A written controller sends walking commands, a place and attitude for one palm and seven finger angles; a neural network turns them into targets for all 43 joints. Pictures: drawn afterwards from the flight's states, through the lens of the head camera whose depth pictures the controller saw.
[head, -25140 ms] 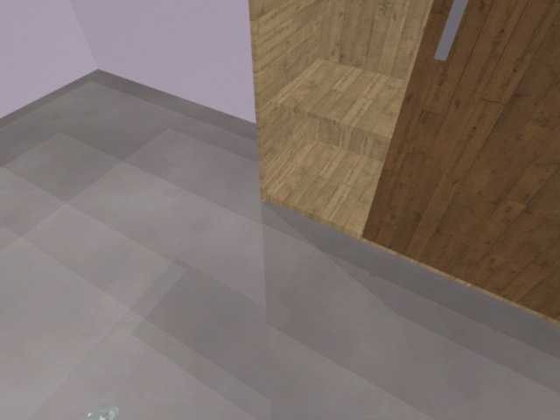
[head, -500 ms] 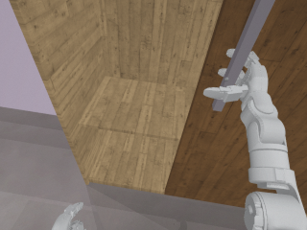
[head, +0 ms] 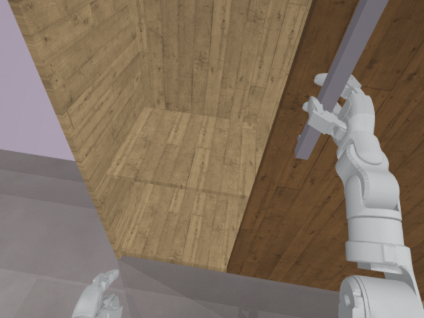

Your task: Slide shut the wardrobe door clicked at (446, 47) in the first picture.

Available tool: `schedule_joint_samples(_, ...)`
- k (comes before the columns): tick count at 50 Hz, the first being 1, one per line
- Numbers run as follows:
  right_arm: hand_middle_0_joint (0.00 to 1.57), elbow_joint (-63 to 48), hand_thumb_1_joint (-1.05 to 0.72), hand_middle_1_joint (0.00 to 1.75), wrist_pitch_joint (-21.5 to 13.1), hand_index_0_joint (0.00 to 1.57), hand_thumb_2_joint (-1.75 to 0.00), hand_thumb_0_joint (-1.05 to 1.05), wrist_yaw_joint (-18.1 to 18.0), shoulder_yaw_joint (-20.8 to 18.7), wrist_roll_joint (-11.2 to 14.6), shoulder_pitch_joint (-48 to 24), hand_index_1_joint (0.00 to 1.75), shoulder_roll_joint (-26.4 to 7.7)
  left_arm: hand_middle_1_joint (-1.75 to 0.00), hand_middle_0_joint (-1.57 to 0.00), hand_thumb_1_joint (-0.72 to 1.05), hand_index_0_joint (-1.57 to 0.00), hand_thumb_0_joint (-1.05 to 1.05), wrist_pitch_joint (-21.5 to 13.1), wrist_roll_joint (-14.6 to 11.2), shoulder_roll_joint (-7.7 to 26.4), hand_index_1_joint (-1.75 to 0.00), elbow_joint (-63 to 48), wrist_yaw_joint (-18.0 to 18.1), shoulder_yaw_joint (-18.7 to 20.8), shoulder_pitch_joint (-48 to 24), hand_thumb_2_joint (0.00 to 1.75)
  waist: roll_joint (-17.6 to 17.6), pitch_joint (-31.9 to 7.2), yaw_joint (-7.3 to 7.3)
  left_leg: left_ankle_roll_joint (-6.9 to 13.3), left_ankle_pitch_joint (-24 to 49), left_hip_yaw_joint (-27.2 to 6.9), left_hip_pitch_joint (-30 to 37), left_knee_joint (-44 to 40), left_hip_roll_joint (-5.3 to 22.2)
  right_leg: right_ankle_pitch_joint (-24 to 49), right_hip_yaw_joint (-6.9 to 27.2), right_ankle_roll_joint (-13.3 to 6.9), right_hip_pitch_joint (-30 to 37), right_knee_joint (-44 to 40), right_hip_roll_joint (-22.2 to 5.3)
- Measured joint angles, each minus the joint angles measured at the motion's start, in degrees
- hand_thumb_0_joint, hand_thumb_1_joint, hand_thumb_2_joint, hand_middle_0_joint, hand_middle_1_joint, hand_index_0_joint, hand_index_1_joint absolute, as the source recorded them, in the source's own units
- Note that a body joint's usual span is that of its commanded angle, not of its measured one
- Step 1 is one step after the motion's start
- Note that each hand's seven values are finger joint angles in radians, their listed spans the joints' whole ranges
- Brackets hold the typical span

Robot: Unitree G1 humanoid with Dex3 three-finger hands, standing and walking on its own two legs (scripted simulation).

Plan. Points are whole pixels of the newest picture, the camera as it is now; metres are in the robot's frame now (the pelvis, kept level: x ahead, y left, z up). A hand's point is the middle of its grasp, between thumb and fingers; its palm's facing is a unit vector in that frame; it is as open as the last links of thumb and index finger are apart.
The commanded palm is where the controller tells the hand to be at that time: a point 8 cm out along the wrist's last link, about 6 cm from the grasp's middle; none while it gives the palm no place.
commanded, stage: grip the handle and tug to test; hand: right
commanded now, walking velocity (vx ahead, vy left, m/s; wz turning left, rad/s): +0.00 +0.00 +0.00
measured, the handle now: (328, 85) +0.46 -0.15 +0.26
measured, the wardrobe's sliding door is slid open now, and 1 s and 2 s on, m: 0.50 0.50 0.48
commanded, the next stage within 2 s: tug the door sideways, standing still in 0.74 s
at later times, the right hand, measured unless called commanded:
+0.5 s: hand (316, 114) +0.41 -0.12 +0.23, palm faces +0.06 +1.00 -0.01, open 6.4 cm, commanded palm +0.36 -0.18 +0.23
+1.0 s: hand (316, 114) +0.41 -0.12 +0.23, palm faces +0.04 +1.00 +0.00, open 6.4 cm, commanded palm +0.38 -0.16 +0.23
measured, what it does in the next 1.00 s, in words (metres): stands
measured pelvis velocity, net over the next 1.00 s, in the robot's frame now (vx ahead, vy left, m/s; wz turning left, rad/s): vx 0.05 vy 0.00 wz -0.01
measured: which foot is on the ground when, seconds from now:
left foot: down 0.00-1.00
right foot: down 0.00-1.00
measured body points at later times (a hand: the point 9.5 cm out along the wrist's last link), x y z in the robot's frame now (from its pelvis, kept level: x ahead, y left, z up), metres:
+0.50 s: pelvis +0.01 +0.00 +0.00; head -0.01 +0.03 +0.45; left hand +0.16 +0.25 -0.10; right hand +0.40 -0.18 +0.24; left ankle -0.10 +0.11 -0.74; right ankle +0.02 -0.13 -0.74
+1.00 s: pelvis +0.05 +0.00 +0.00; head +0.04 +0.02 +0.45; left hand +0.23 +0.24 -0.09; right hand +0.40 -0.18 +0.24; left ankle -0.09 +0.11 -0.72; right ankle +0.02 -0.13 -0.74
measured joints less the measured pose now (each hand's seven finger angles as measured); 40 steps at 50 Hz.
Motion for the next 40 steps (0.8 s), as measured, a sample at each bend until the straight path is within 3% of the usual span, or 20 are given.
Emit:
schedule_joint_samples(10,0.34,-1.03,-0.67,1.36,1.03,0.29,-0.79,0.01,1.06,-0.08,0.39,0.54,1.32,-0.35,-0.3,-0.2,0.9,-0.2,0.01,0.81,0.13,0.02,-0.3,0.18,0.18,-0.35,-0.41,0.9,0.15,-0.29,-0.07,0.09,-0.29,0.22,0.2,0.02,-0.03,-0.34,0.2,0.04,0.05,0.2,0.01)
schedule_joint_samples(23,0.33,-2.73,-0.68,1.36,1.42,0.28,-0.78,0.01,1.67,-1.53,0.91,2.62,1.32,-1.32,-0.3,-0.2,0.9,-0.2,0.01,1.41,0.08,0.28,-0.3,-0.82,0.26,-0.47,-0.42,0.9,0.1,-0.67,0.85,0.18,-0.17,-0.34,0.3,-0.17,-0.21,-0.43,-0.35,0.12,0.5,-0.14,-0.31)
schedule_joint_samples(31,0.32,-7.53,-0.69,1.37,2.3,0.27,-0.75,0.0,2.51,-2.76,1.93,6.37,1.3,-2.23,-0.3,-0.2,0.9,-0.2,0.02,1.75,-0.19,0.54,-0.3,-1.98,0.29,-0.55,-0.14,0.9,0.11,-1.03,1.63,0.12,0.08,-1.01,0.44,-0.72,-0.31,-0.84,-1.16,0.12,0.98,-0.58,-0.62)
schedule_joint_samples(40,0.32,-16.66,-0.71,1.37,4.36,0.24,-0.74,-0.01,1.7,-2.61,2.38,12.1,1.29,-1.49,-0.3,-0.2,0.9,-0.2,0.02,1.36,-0.38,0.62,-0.3,-3.05,-0.25,-0.45,-0.35,0.9,-0.23,-1.85,1.38,-0.08,0.57,-0.53,0.1,-0.08,-0.14,-1.99,-1.77,0.03,1.53,-0.94,-0.83)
